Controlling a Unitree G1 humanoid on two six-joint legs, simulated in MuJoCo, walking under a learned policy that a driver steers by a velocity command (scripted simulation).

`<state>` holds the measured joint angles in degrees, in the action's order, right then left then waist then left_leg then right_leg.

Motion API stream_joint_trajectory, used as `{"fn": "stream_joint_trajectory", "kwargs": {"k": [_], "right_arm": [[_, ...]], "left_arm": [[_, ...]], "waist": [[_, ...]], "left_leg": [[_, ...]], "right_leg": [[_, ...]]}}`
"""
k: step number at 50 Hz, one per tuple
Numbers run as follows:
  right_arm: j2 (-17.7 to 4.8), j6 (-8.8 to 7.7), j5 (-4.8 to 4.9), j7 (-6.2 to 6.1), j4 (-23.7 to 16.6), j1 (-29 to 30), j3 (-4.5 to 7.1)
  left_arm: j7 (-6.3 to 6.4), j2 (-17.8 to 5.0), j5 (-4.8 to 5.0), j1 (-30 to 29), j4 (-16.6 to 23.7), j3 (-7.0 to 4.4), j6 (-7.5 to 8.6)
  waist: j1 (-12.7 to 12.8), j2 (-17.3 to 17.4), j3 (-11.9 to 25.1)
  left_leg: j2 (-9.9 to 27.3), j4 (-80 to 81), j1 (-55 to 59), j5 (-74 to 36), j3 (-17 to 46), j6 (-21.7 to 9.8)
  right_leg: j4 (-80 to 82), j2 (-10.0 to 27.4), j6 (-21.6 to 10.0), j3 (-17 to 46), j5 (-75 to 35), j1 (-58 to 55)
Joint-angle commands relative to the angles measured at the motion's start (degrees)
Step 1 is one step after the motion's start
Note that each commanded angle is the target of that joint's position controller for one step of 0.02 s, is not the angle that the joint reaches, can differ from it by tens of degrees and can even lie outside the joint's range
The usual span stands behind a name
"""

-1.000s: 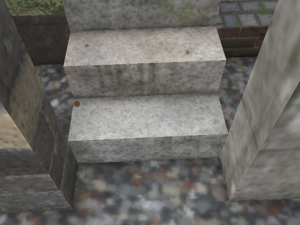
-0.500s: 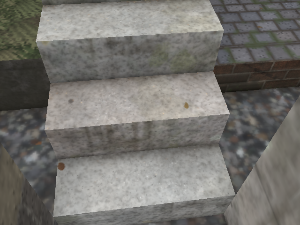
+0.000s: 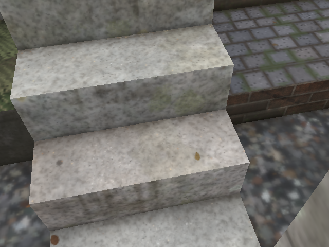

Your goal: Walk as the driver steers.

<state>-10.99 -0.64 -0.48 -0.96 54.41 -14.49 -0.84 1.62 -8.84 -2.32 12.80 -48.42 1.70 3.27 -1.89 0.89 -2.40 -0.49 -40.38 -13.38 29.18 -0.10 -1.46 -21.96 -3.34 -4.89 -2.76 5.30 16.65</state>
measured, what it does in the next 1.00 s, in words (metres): steps on the spot: left foot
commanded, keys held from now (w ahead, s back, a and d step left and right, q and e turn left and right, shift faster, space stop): no key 1.00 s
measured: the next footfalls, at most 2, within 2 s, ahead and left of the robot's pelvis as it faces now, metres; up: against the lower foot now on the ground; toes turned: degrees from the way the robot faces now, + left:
left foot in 0.10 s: +0.02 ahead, +0.14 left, +0.00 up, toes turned +2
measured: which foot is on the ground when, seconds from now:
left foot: up 0.00-0.08, down 0.10-1.00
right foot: down 0.00-1.00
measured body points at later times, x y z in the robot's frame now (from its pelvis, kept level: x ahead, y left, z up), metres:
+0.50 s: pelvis +0.04 +0.03 +0.00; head +0.04 +0.04 +0.45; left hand +0.11 +0.27 -0.14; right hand +0.02 -0.22 -0.14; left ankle -0.02 +0.13 -0.74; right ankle +0.07 -0.07 -0.74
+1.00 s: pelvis +0.04 +0.06 +0.01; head +0.05 +0.07 +0.46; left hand +0.12 +0.29 -0.14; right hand +0.02 -0.20 -0.13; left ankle -0.02 +0.13 -0.74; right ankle +0.07 -0.07 -0.74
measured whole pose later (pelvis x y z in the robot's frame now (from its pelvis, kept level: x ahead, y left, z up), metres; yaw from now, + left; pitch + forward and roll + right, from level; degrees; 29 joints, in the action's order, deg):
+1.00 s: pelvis +0.04 +0.06 +0.01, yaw +0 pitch -2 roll -1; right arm -12.0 1.0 0.6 -0.7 58.3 -21.1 4.8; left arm -1.5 -11.1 -0.2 14.2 -51.8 -3.5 0.6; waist -1.7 -0.4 -2.0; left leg -2.2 -18.6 -1.2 15.6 -0.9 -3.4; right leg -17.0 -0.6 0.5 -0.9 7.0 8.2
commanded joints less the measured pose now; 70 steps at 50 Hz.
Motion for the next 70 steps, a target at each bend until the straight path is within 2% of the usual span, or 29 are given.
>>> {"fn": "stream_joint_trajectory", "kwargs": {"k": [1,3,4,5,6,7,8,9,10,11,13,14,16,17,19,20,26,38,39,41,43,52,53,54,56,57,61,62,70], "right_arm": [[-3.8,2.29,-1.16,-0.59,-0.1,-6.2,0.7],[-2.7,2.29,-1.19,-0.57,0.8,-7.5,0.29],[-3.3,2.03,-1.41,-0.56,1.1,-7.8,0.31],[-3.6,1.78,-1.59,-0.39,0.9,-8.2,0.11],[-4.9,2.06,-1.64,-0.1,0.7,-7.0,0.31],[-4.5,1.89,-1.53,0.07,1.0,-7.0,0.26],[-3.8,1.46,-1.41,0.07,1.2,-6.9,0.12],[-4.1,1.14,-1.53,-0.06,1.5,-7.9,0.23],[-4.7,0.53,-0.4,-0.4,1.7,-9.2,0.48],[-8.0,0.38,0.78,-1.09,2.1,-5.7,2.19],[-6.3,-0.05,0.37,-1.76,2.3,-5.7,2.01],[-5.0,0.11,0.33,-1.5,2.8,-6.7,1.76],[-5.6,0.2,0.41,-1.18,3.3,-7.5,2.13],[-7.3,0.24,0.94,-1.41,4.3,-9.3,3.11],[-7.2,0.31,0.85,-1.49,4.3,-9.5,3.44],[-6.8,0.58,1.02,-1.66,4.5,-10.0,3.54],[-7.4,1.14,0.8,-1.39,4.3,-9.6,4.27],[-7.6,1.2,0.55,-1.16,3.3,-9.5,5.24],[-8.4,1.34,1.35,-0.5,4.1,-11.5,6.0],[-8.2,1.37,1.51,-0.07,3.6,-11.0,6.3],[-7.9,1.32,1.18,0.1,3.2,-10.6,6.5],[-7.9,1.51,1.06,-0.08,2.5,-11.0,7.1],[-7.8,1.62,1.1,-0.24,2.4,-11.1,7.04],[-1.0,0.47,0.14,-0.44,1.8,-10.0,4.01],[-3.3,-0.14,0.23,-0.81,0.7,-9.2,3.72],[-4.2,-0.47,0.73,-0.65,0.5,-8.5,3.53],[-5.4,-1.61,1.22,-0.69,-0.3,-9.2,2.97],[-4.8,-1.94,1.74,-0.27,0.2,-9.6,2.66],[-4.5,-2.81,1.47,-0.26,-1.3,-6.1,1.78]], "left_arm": [[0.86,-5.9,-0.51,2.7,1.4,-0.81,-0.22],[0.72,-7.8,0.46,3.5,0.7,-1.56,-0.72],[0.51,-8.5,0.83,4.4,0.4,-1.96,-0.97],[0.31,-7.8,1.0,4.7,0.1,-1.99,-1.41],[-0.06,-7.9,1.08,4.7,0.2,-2.29,-1.83],[-0.3,-7.7,0.8,4.9,0.0,-2.43,-2.13],[-0.42,-7.2,0.53,5.6,-0.4,-2.55,-2.16],[-0.31,-7.2,0.34,7.6,-1.2,-2.75,-2.17],[-0.37,-7.3,0.72,8.4,-2.0,-3.06,-2.18],[-0.21,-7.9,1.58,1.6,1.1,-3.96,-1.52],[-0.14,-7.1,1.22,3.0,0.7,-4.17,-1.21],[-0.49,-5.7,1.26,4.4,0.1,-3.97,-1.42],[-0.67,-5.9,1.21,5.4,-0.2,-4.3,-1.7],[-1.16,-5.7,0.96,6.5,0.0,-4.38,-1.94],[-1.45,-6.3,1.05,5.9,0.2,-4.68,-2.16],[-1.67,-6.8,1.26,5.8,-0.1,-4.89,-2.33],[-1.92,-6.7,1.46,4.0,0.6,-5.24,-2.24],[-1.91,-6.9,1.72,1.4,0.4,-5.67,-2.2],[-2.74,-7.1,2.53,2.9,-0.1,-5.91,-2.12],[-3.18,-6.5,2.32,2.9,-0.4,-5.93,-2.01],[-3.2,-6.6,2.19,2.1,-0.4,-6.0,-2.06],[-2.87,-7.1,2.13,2.3,-0.9,-6.17,-1.87],[-2.84,-6.7,2.17,2.0,-0.9,-6.02,-1.88],[-2.25,-3.2,1.47,6.6,-4.9,-4.39,-2.54],[-1.81,-3.6,1.25,3.9,-4.5,-3.74,-3.06],[-1.51,-4.1,1.22,1.9,-4.1,-3.33,-2.97],[-1.23,-5.5,1.96,1.7,-4.5,-2.74,-1.44],[-1.5,-5.9,2.29,-0.4,-4.1,-2.29,-1.74],[-1.02,-5.9,2.81,-2.1,-4.8,-0.96,-1.35]], "waist": [[-0.4,-7.4,4.8],[-1.1,-6.5,3.5],[-0.8,-6.1,2.2],[-0.8,-6.6,1.9],[-0.1,-5.0,-0.9],[0.3,-2.6,-2.7],[0.8,-0.2,-2.6],[1.4,0.4,-3.2],[1.0,1.2,-2.2],[0.9,2.4,-1.7],[1.5,1.3,-0.6],[1.4,1.0,-1.1],[1.4,0.8,-0.9],[1.8,1.7,-1.0],[1.4,0.0,-0.5],[0.7,0.4,-0.6],[0.6,0.1,0.8],[0.3,-0.1,-0.4],[0.4,-0.7,-1.7],[0.4,-0.1,-1.3],[0.3,0.0,-1.0],[0.3,0.7,-1.4],[0.2,0.9,-0.6],[2.1,-1.9,-0.1],[1.1,0.1,-4.1],[1.3,0.7,-5.1],[0.8,1.1,-2.1],[0.6,1.5,-0.5],[0.9,1.3,1.1]], "left_leg": [[0.0,6.3,3.8,-2.4,-1.5,-0.2],[0.8,14.3,7.0,-10.9,-2.0,-0.8],[1.8,15.8,7.8,-13.2,-1.7,-0.9],[3.4,16.4,8.1,-12.6,-0.5,-1.1],[4.4,17.0,3.9,-10.0,1.2,-1.1],[4.8,18.1,0.4,-8.3,1.9,-1.0],[5.3,19.2,-1.0,-8.7,2.2,-0.8],[6.0,19.9,-2.9,-9.2,2.4,-0.4],[6.5,20.7,-2.3,-9.9,3.0,0.1],[5.2,21.0,-4.5,-8.3,2.8,0.3],[5.7,22.4,-5.0,-8.8,3.5,0.1],[6.2,22.8,-4.6,-10.9,3.8,0.2],[6.0,23.2,-3.9,-14.3,3.9,-0.1],[5.9,23.0,-3.1,-15.5,3.8,0.1],[6.2,23.1,-1.7,-18.4,4.1,-0.1],[6.0,22.9,-0.5,-19.8,3.7,0.0],[6.3,23.4,2.1,-27.0,4.4,-0.2],[6.7,25.5,4.1,-29.8,5.3,-0.7],[8.0,24.9,5.3,-32.2,6.4,-1.0],[8.3,24.7,6.1,-33.4,6.7,-1.3],[8.4,24.9,6.3,-33.3,6.8,-1.3],[8.2,25.7,6.9,-32.5,7.1,-1.2],[7.8,26.2,7.3,-30.1,7.0,-1.1],[8.4,26.2,6.0,-20.9,5.5,-0.6],[7.1,28.6,2.0,-11.2,6.1,-0.5],[7.3,29.5,1.0,-10.2,6.5,-0.7],[7.5,27.3,7.6,-22.5,5.7,-1.0],[6.6,26.0,10.0,-27.6,4.9,-1.2],[7.6,24.1,13.6,-42.0,4.6,-0.8]], "right_leg": [[9.9,12.2,-2.4,11.9,2.7,-2.4],[10.9,10.6,0.1,12.2,19.6,1.0],[11.6,9.9,1.9,13.1,25.1,3.0],[11.7,9.6,3.2,13.8,27.0,4.1],[12.4,8.6,3.8,12.8,26.4,4.7],[11.2,8.1,3.9,11.8,22.8,2.7],[9.3,7.9,3.5,11.3,18.2,0.0],[7.8,7.3,3.0,11.4,13.9,-3.2],[6.1,7.2,2.2,10.6,10.9,-4.7],[4.6,4.9,2.4,8.8,9.6,-5.9],[4.1,5.1,2.3,8.6,6.0,-8.1],[3.9,5.6,2.1,8.6,3.0,-8.8],[3.5,5.8,1.9,8.6,-1.3,-10.3],[4.1,5.9,1.7,8.5,-1.9,-11.0],[4.1,5.9,1.8,8.3,-3.5,-11.5],[3.7,6.3,2.0,8.2,-5.5,-10.9],[3.7,6.9,2.4,8.1,-8.3,-12.5],[4.5,7.7,3.7,8.2,-6.4,-12.5],[5.1,7.5,4.7,7.5,-5.2,-11.0],[5.4,7.7,4.9,7.7,-5.0,-11.0],[5.5,7.8,5.0,7.7,-5.0,-11.3],[6.0,8.2,5.3,7.8,-3.5,-11.0],[6.1,7.8,5.4,7.3,-1.9,-11.0],[7.3,7.2,5.0,5.2,3.2,-12.1],[8.0,6.7,4.8,5.4,4.5,-10.2],[8.3,6.7,4.5,5.2,2.3,-10.4],[8.5,6.7,3.9,5.3,-0.5,-9.2],[8.0,7.2,3.5,5.1,-1.4,-8.9],[6.4,7.3,3.5,4.8,-5.2,-8.8]]}}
